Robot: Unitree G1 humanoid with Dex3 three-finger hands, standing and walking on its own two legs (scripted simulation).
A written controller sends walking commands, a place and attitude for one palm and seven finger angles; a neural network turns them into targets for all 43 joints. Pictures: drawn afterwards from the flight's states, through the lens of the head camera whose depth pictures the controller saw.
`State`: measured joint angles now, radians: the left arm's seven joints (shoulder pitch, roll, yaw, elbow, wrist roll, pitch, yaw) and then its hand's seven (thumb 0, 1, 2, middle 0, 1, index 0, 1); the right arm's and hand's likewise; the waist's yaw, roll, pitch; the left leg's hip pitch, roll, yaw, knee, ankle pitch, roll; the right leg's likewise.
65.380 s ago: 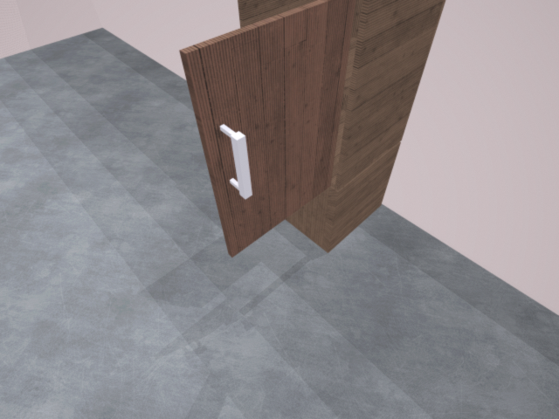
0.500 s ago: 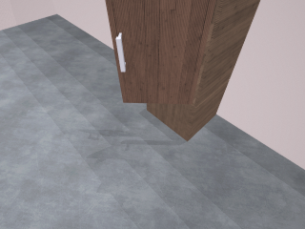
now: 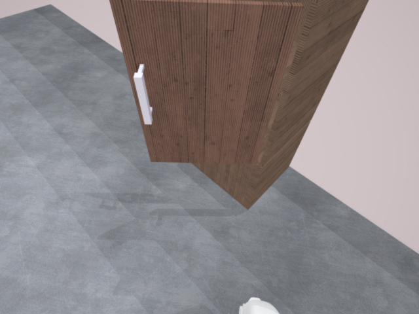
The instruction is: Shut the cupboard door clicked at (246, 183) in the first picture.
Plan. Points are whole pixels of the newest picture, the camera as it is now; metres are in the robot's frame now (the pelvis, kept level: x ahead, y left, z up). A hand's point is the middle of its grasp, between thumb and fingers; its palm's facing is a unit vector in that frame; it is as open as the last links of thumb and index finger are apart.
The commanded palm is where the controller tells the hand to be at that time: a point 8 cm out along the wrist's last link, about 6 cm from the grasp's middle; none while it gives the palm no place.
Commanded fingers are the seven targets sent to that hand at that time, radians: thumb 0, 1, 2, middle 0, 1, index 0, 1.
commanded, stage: take the last steps up to it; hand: left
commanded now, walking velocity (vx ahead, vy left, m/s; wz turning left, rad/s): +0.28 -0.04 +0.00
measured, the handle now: (145, 95) +0.65 +0.21 +0.00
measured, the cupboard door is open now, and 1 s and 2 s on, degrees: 44 44 44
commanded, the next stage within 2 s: come to a stop and stand still in 0.26 s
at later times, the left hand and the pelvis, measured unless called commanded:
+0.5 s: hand out of the picture +0.15 +0.09 -0.19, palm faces +0.12 -0.99 -0.12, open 7.3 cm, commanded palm none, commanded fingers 0.00 0.90 0.90 -0.20 -0.30 -0.20 -0.30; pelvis +0.18 -0.05 -0.01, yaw +1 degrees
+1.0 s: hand (161, 294) +0.18 +0.12 -0.17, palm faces +0.07 -0.96 -0.26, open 7.4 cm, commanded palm none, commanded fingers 0.00 0.90 0.90 -0.20 -0.30 -0.20 -0.30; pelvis +0.16 -0.08 -0.01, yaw +1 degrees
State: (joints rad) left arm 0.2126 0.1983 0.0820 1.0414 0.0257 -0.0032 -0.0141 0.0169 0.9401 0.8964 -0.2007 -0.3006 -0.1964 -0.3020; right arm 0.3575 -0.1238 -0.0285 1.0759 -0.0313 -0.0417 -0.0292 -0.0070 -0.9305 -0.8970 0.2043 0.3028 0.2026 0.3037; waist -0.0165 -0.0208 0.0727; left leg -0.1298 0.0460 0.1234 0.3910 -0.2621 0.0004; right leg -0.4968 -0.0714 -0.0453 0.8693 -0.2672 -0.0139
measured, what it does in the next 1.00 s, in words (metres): walks ahead: right foot, then left foot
